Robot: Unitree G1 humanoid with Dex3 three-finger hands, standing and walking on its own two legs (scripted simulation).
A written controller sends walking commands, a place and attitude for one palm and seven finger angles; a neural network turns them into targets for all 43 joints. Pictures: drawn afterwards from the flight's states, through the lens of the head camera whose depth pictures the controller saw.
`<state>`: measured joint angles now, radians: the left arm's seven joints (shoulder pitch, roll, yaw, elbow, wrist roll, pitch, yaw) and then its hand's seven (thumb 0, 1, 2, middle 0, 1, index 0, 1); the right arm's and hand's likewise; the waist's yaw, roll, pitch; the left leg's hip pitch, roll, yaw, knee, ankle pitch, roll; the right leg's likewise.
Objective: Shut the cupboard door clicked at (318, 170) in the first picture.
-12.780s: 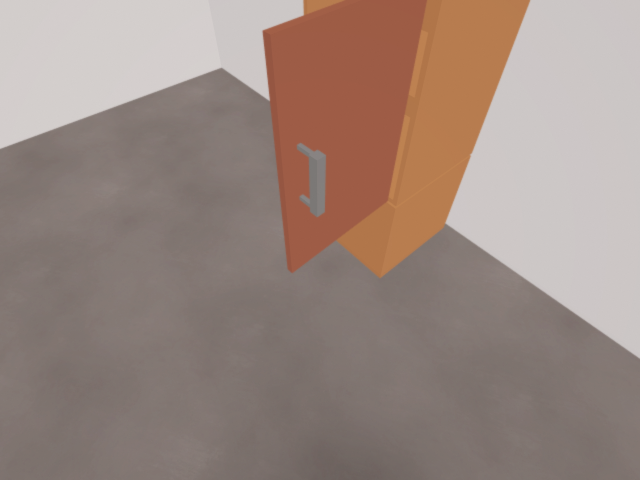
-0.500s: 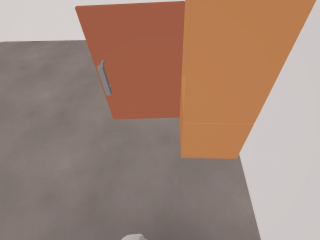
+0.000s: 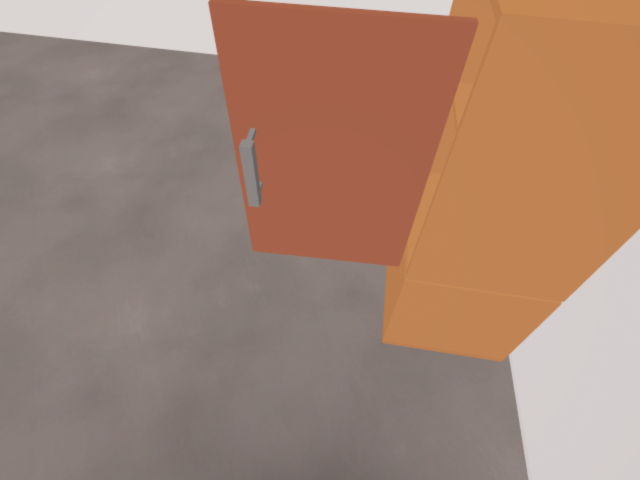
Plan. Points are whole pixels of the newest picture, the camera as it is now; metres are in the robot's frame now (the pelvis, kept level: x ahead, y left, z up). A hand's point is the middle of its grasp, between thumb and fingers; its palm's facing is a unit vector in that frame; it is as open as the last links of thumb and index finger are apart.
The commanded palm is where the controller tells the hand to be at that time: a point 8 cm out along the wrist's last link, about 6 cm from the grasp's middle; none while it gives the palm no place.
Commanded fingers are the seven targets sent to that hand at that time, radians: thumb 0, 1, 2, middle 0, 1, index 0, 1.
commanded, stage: take the last steps up to it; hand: left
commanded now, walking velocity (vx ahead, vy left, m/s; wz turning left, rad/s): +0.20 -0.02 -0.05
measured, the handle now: (253, 168) +0.64 +0.20 -0.03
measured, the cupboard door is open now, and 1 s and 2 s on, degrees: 93 93 93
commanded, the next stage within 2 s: come to a stop and stand still in 0.16 s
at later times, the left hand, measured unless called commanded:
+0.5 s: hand (225, 448) +0.18 +0.16 -0.17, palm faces +0.04 -0.98 -0.22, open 7.3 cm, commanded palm none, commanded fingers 0.00 0.90 0.90 -0.20 -0.30 -0.20 -0.30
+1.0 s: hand (230, 459) +0.17 +0.15 -0.17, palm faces -0.04 -0.96 -0.28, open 7.4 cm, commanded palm none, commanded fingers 0.00 0.90 0.90 -0.20 -0.30 -0.20 -0.30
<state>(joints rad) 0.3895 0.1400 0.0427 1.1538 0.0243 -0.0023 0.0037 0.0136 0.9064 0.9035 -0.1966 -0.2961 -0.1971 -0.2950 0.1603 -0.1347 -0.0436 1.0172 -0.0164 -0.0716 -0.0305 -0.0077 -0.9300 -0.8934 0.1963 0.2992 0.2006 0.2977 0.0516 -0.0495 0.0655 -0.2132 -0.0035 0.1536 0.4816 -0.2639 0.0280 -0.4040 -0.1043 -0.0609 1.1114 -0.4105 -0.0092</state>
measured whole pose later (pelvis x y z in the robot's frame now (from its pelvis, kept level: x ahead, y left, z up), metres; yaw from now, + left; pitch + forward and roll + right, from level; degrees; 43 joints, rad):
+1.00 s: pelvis +0.11 -0.04 -0.02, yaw -2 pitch -1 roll -2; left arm 0.24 0.15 0.01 0.97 0.03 -0.02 0.04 0.01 0.91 0.90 -0.20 -0.30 -0.20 -0.30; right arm 0.16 -0.24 -0.06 0.94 -0.02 0.03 0.00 0.01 -0.91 -0.89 0.19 0.30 0.20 0.30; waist -0.01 0.11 0.08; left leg -0.46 0.04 0.03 0.79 -0.39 0.00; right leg -0.23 0.02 -0.02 0.65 -0.40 0.00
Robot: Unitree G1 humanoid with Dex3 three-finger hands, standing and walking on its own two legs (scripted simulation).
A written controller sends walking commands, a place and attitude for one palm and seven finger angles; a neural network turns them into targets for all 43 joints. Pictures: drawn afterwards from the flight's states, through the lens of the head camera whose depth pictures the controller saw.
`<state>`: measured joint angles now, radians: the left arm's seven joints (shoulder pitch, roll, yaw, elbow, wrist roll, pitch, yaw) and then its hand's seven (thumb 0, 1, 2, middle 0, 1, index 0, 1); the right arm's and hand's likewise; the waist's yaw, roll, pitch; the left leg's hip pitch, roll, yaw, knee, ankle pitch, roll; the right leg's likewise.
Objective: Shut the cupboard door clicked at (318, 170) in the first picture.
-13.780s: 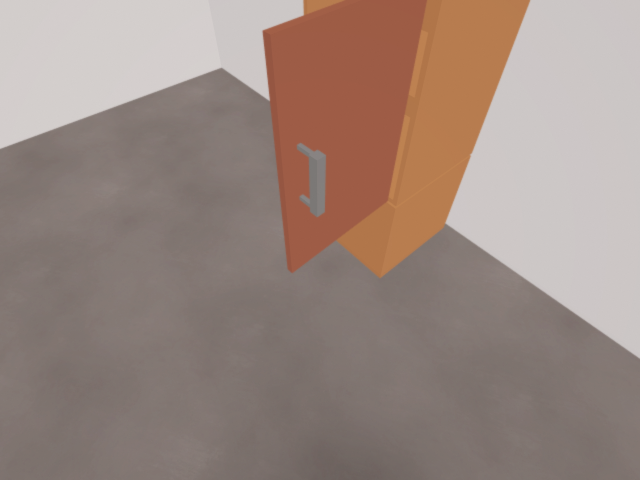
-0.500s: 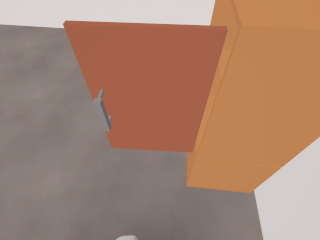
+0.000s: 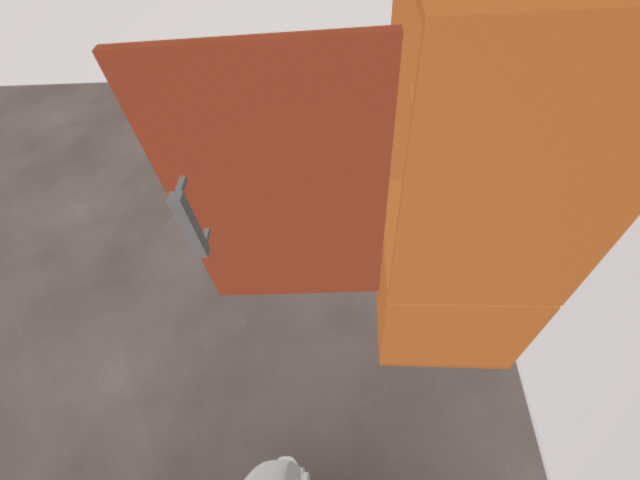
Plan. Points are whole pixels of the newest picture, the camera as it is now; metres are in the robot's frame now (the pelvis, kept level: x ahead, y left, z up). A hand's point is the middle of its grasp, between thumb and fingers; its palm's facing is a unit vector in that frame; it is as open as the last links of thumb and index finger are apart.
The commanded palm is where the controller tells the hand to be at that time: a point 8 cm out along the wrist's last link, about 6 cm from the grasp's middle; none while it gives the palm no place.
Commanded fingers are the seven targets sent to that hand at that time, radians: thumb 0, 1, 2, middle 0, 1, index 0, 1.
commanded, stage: come to a stop and stand still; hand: left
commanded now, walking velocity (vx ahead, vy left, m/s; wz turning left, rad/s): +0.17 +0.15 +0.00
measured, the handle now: (192, 218) +0.52 +0.26 -0.02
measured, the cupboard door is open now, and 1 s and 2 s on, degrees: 93 93 93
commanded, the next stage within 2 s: look again from close up in 0.22 s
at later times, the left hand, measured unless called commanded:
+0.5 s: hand out of the picture -0.01 +0.16 -0.15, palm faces +0.01 -0.98 -0.21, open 7.4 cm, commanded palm none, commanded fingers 0.00 0.90 0.90 -0.20 -0.30 -0.20 -0.30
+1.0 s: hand out of the picture +0.07 +0.18 -0.15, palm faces +0.06 -0.98 -0.21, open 7.4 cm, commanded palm +0.14 +0.22 -0.05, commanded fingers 0.00 0.90 0.90 -0.24 -0.34 -0.24 -0.34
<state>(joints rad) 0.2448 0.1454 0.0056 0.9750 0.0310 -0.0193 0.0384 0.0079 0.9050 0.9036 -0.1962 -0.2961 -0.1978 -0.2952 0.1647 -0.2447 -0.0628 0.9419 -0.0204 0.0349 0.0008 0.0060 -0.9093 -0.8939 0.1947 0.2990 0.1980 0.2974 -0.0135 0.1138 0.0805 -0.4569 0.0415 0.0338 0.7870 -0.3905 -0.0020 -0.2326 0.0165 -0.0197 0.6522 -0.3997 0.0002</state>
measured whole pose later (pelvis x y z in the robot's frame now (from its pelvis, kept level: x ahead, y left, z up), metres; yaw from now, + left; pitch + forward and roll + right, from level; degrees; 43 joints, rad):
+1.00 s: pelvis +0.04 +0.00 +0.02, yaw -1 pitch +1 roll +0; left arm 0.32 0.16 0.04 0.92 -0.01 0.04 0.05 0.01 0.91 0.90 -0.20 -0.30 -0.20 -0.30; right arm 0.25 -0.17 0.02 1.07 0.00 -0.04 -0.05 0.01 -0.93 -0.89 0.20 0.30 0.20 0.30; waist 0.00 -0.01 0.03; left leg -0.22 -0.01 0.08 0.50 -0.29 0.04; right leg -0.13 0.01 -0.04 0.48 -0.34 -0.02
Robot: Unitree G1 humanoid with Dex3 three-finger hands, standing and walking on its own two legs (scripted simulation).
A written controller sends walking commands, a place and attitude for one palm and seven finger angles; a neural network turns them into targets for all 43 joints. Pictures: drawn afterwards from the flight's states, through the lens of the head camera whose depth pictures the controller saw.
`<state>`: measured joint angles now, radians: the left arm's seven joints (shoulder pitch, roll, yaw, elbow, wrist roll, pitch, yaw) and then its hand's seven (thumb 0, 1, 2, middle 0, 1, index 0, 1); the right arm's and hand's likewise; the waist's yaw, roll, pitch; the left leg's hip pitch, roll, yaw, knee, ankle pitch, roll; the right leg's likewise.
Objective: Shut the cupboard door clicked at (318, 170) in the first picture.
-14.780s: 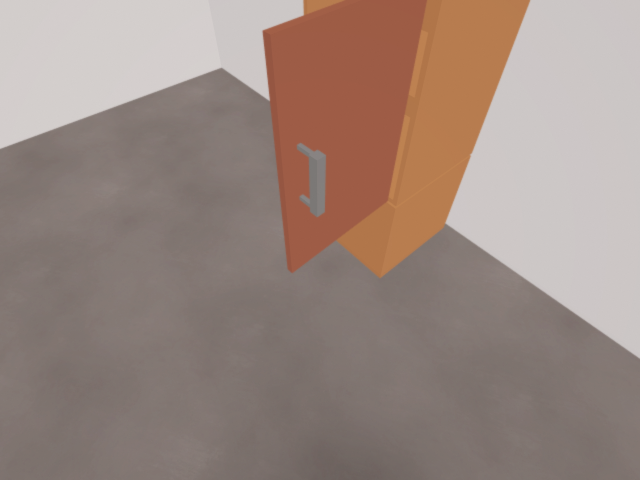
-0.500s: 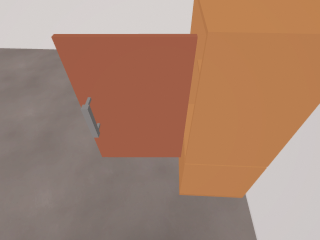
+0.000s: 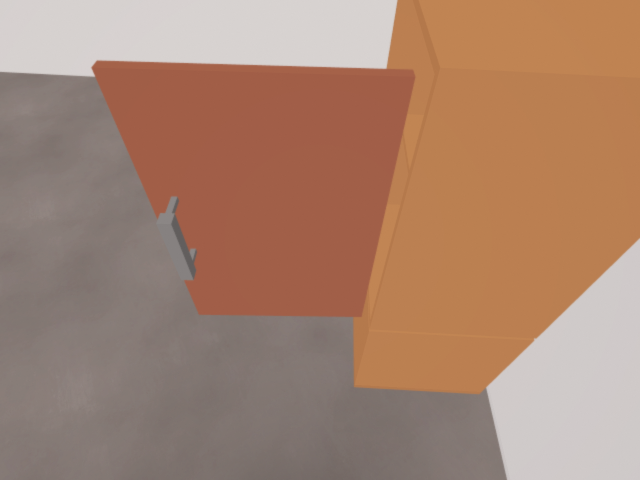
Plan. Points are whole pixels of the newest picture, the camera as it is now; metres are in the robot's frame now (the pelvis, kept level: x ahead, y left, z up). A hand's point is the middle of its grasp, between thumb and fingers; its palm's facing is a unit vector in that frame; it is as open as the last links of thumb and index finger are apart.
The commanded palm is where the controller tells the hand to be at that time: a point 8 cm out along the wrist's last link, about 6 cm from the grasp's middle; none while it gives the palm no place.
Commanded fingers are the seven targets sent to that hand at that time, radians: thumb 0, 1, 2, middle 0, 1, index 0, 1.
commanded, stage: raise the hand and make a fist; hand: left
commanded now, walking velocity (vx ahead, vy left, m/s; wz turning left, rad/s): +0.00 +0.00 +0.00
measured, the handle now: (181, 239) +0.47 +0.27 -0.03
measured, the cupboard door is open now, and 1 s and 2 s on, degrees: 93 93 93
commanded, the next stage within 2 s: bring the fist close to the handle in 1.88 s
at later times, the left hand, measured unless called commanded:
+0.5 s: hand out of the picture +0.11 +0.19 -0.06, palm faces +0.24 -0.97 -0.08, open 5.7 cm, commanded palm +0.11 +0.22 -0.06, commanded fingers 0.00 0.90 0.90 -0.69 -0.84 -0.69 -0.84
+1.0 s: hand (175, 458) +0.16 +0.19 -0.06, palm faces +0.01 -1.00 -0.01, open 3.5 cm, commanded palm +0.13 +0.25 -0.05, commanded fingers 0.00 0.90 0.90 -1.15 -1.34 -1.15 -1.34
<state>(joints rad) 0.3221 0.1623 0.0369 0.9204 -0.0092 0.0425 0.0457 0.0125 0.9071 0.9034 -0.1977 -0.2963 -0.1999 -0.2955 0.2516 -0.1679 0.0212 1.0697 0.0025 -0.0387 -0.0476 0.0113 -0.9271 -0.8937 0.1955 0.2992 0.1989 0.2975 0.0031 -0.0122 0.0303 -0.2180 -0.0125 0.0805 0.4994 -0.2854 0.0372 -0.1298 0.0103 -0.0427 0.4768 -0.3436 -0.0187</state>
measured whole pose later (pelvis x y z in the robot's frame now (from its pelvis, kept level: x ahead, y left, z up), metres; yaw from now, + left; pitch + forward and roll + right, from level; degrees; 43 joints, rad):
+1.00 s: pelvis -0.05 +0.01 -0.10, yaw +2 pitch +18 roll -2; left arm 0.43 0.20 0.09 -0.03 -0.28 -0.49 -0.25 0.02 0.90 0.91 -0.97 -1.15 -0.97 -1.14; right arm 0.25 -0.27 -0.03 0.55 0.02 -0.20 -0.05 0.02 -0.90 -0.89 0.20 0.30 0.20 0.30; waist 0.01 0.04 -0.15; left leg -1.02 -0.03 0.00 1.25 -0.54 0.06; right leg -0.98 0.02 -0.09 1.21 -0.54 -0.04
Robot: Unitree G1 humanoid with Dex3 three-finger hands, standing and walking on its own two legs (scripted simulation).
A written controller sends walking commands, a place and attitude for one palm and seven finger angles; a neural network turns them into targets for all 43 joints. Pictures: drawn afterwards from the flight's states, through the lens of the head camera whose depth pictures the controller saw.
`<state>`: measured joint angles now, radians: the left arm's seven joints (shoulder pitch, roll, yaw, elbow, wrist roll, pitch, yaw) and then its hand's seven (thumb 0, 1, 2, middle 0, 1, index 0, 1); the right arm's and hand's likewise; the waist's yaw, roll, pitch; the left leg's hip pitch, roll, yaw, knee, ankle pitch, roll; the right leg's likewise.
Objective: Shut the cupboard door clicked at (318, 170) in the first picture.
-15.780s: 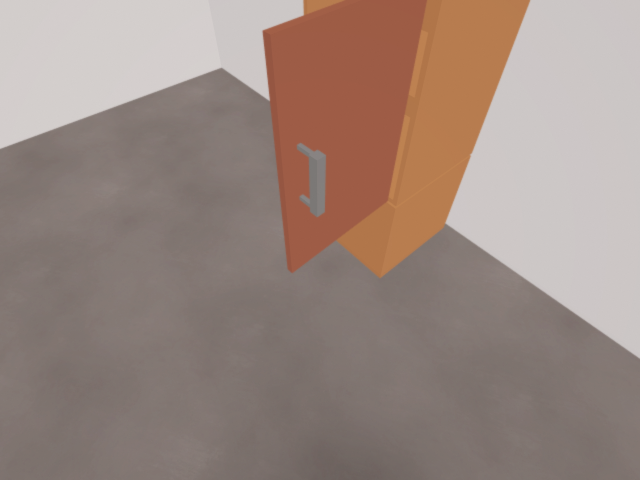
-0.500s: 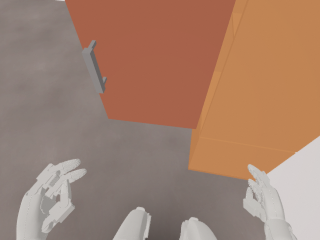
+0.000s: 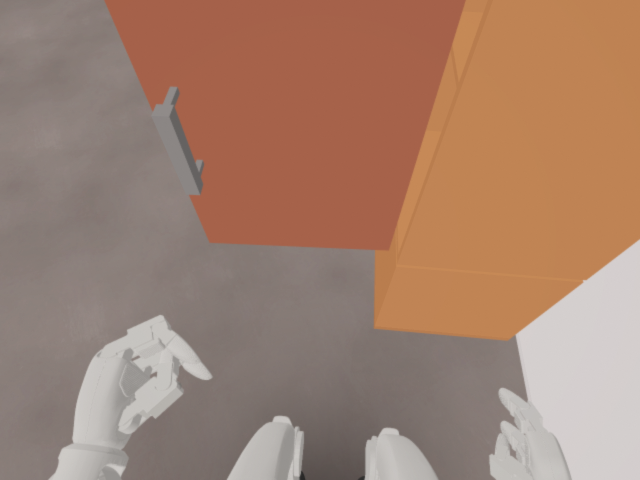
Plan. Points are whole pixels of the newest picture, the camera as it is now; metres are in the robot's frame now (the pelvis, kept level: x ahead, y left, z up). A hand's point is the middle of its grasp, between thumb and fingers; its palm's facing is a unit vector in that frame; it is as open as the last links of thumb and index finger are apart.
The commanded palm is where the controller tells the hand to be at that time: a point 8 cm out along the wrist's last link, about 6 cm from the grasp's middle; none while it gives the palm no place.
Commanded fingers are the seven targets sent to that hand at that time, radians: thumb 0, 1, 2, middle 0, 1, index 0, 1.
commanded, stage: raise the hand and make a fist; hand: left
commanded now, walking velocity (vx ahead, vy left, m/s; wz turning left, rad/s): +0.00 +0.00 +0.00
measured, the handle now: (184, 144) +0.53 +0.24 +0.07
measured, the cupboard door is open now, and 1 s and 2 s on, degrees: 93 93 93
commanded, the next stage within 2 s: bring the fist close to the handle in 0.88 s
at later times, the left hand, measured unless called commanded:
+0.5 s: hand (124, 351) +0.23 +0.21 +0.08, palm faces +0.07 -1.00 -0.05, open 3.1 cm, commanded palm +0.21 +0.25 +0.07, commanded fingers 0.00 0.90 0.90 -1.30 -1.50 -1.30 -1.50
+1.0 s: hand (173, 365) +0.23 +0.17 +0.06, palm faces +0.00 -1.00 -0.01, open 3.1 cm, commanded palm +0.22 +0.24 +0.07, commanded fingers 0.00 0.90 0.90 -1.30 -1.50 -1.30 -1.50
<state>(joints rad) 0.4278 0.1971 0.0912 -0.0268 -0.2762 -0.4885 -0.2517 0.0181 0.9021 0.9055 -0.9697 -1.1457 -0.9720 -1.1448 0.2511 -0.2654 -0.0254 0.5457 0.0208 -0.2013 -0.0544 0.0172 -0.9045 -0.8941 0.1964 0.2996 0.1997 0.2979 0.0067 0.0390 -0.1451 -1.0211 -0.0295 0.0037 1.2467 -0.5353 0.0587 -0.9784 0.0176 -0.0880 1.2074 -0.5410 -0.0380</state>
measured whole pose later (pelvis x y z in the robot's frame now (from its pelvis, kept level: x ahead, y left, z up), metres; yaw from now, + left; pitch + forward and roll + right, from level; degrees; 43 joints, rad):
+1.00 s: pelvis +0.01 -0.01 +0.01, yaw +0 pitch +16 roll -2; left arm 0.38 0.22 0.12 0.00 -0.29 -0.36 -0.25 0.02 0.90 0.90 -1.30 -1.50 -1.30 -1.50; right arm 0.25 -0.25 0.01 0.48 0.02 -0.14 -0.05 0.01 -0.90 -0.89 0.20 0.30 0.20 0.30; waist 0.01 0.04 -0.16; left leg -0.94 -0.02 -0.01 1.19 -0.53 0.04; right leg -0.90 0.03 -0.09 1.14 -0.53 -0.05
